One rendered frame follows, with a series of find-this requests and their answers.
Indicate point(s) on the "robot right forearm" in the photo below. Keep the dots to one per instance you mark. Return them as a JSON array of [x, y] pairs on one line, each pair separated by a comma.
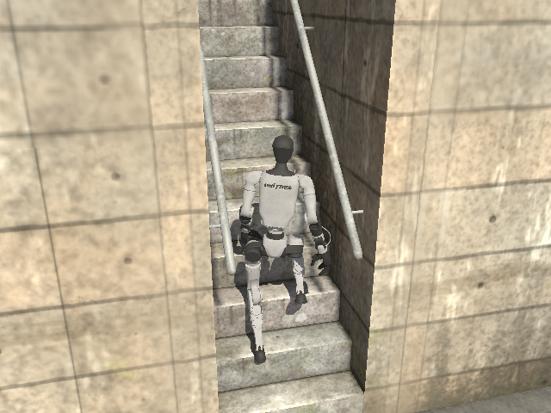
[[318, 236]]

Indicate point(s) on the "left robot foot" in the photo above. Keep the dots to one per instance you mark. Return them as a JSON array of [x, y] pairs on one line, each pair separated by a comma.
[[260, 354]]

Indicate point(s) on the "robot left forearm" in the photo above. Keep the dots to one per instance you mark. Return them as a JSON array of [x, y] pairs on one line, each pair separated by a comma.
[[245, 223]]

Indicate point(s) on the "robot left upper arm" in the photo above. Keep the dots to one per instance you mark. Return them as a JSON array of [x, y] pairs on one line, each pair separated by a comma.
[[252, 179]]

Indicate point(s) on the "robot left hand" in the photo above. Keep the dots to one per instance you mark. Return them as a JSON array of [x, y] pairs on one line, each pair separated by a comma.
[[244, 236]]

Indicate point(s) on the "robot left thigh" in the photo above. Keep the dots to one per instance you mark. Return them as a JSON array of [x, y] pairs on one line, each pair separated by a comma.
[[253, 258]]

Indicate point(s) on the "robot right hand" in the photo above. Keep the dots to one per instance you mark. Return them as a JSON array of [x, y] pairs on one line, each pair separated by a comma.
[[325, 264]]

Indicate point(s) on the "robot right upper arm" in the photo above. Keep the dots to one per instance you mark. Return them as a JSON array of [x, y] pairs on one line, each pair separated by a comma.
[[306, 184]]

